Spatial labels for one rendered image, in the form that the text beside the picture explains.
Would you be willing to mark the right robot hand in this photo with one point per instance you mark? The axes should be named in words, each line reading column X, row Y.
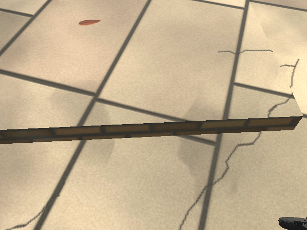
column 291, row 223

